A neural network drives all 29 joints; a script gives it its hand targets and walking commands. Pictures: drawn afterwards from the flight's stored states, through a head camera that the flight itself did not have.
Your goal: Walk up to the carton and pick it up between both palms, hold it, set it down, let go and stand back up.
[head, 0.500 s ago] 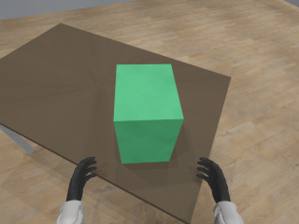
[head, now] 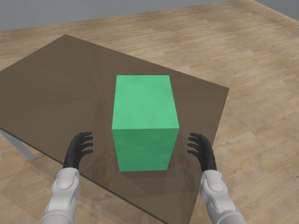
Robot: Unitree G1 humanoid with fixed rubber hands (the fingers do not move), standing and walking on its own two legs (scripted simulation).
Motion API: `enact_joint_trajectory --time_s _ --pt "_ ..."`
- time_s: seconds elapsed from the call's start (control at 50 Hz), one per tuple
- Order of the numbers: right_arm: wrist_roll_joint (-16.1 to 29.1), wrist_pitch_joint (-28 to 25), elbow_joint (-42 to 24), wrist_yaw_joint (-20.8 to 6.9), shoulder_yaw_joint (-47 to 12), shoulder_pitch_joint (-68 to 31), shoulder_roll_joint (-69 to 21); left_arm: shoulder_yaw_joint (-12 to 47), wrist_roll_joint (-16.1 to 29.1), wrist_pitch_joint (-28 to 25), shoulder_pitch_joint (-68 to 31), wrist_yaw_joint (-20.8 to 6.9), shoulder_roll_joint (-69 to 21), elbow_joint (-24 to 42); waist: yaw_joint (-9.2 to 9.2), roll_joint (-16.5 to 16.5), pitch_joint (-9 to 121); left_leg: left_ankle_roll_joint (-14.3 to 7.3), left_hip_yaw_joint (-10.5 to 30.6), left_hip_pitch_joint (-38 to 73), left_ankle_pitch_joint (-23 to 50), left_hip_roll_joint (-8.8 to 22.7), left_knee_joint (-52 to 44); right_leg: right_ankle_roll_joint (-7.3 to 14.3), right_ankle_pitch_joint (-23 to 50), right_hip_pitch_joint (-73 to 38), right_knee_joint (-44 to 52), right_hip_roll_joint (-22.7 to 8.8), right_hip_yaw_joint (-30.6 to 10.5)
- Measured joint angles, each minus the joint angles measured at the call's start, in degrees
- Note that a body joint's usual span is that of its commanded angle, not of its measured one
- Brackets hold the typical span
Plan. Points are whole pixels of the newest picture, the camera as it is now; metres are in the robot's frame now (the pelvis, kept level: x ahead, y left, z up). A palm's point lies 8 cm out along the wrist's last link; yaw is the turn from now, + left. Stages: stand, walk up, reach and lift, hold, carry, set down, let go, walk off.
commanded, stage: reach and lift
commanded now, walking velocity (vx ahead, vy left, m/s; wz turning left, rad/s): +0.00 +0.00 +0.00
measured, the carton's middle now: (143, 125) +0.42 +0.06 -0.02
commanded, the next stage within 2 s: none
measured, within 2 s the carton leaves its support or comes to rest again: neither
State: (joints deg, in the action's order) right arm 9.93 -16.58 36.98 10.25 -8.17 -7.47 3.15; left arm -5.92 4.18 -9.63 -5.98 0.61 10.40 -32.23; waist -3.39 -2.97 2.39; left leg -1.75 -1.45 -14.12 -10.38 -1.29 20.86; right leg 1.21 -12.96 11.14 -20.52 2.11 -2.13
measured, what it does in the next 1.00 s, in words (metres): stands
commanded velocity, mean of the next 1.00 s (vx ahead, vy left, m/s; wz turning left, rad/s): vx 0.00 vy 0.00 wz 0.00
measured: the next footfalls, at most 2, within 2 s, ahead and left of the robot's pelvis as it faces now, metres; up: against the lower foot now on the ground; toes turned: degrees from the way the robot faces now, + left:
none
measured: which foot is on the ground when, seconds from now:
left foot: down 0.00-1.00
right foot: down 0.00-1.00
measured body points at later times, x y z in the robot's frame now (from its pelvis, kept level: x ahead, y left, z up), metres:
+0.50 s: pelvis +0.00 +0.02 +0.01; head +0.05 +0.05 +0.45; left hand +0.35 +0.24 +0.05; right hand +0.37 -0.12 +0.04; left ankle +0.00 +0.10 -0.75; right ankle -0.03 -0.11 -0.75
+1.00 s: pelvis -0.01 -0.02 +0.01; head +0.03 +0.00 +0.45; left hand +0.41 +0.22 +0.09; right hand +0.43 -0.12 +0.10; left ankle +0.00 +0.10 -0.75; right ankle -0.03 -0.11 -0.75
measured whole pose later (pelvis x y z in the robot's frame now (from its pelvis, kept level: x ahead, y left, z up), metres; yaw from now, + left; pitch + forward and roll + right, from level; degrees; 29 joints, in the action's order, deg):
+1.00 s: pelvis -0.01 -0.02 +0.01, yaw +0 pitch +11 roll +0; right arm 10.7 12.6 48.3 13.1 -0.4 -46.6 5.0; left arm -9.2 6.3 14.5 -45.0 3.2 14.5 -47.8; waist -2.5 -3.6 6.3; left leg -0.5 -1.0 -18.2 -2.3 -0.6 9.8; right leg 2.4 -7.1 17.2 -13.7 2.9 -2.1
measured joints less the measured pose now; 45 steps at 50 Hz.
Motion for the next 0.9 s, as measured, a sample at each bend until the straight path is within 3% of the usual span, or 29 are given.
enact_joint_trajectory --time_s 0.14,0.32,0.42,0.5,0.62,0.78,0.9 --pt "-0.7 10.9 -3.0 1.7 2.6 -0.9 0.1 -0.2 0.7 9.5 -1.4 -1.2 1.4 2.5 -0.94 -0.3 -0.5 -0.5 -0.3 1.7 1.6 -0.4 -3.8 -0.4 2.0 -1.9 4.5 -0.4 -0.4" --pt "0.5 12.0 -11.4 0.5 2.8 -2.3 0.0 2.8 2.3 9.2 -3.8 1.3 1.0 11.0 -0.97 -1.7 -0.6 -0.9 -0.6 -0.7 3.3 -0.7 -6.4 -0.9 4.5 -0.1 8.4 -0.8 -0.8" --pt "-1.1 14.9 -10.3 0.4 6.0 -8.0 -0.3 2.8 -0.2 13.6 -7.7 2.9 -0.5 14.0 -0.27 -1.1 0.6 -1.1 -0.6 -0.6 4.3 -0.9 -8.0 -0.9 6.0 -0.8 11.1 -1.0 -0.9" --pt "-1.5 19.5 -6.0 0.9 8.4 -13.5 0.9 1.4 -1.7 20.1 -13.0 3.8 -1.7 12.4 -0.46 0.2 0.2 -1.3 -0.7 -0.1 4.7 -1.0 -8.5 -0.9 6.6 -1.4 11.9 -1.1 -1.0" --pt "-0.4 24.1 -2.4 0.6 10.6 -18.2 2.9 -0.1 -0.1 27.2 -18.3 4.8 -1.6 9.7 -0.98 1.7 -1.5 -1.2 -0.8 -0.8 5.8 -0.9 -9.4 -1.2 7.1 -0.1 11.7 -1.1 -1.1" --pt "0.8 24.4 -6.5 -0.2 10.0 -22.1 4.9 -0.3 2.7 25.2 -21.8 5.5 0.7 8.3 -0.06 1.5 1.3 -0.1 0.3 -4.2 8.5 -0.3 -12.1 -0.3 8.1 4.3 11.7 -0.4 -0.3" --pt "-0.3 27.1 1.3 1.3 9.9 -31.5 3.9 -1.6 2.2 24.3 -30.8 4.0 2.6 -3.7 0.68 0.3 4.9 0.7 0.7 -4.7 8.8 0.4 -12.4 0.7 7.5 5.8 10.0 0.4 0.1"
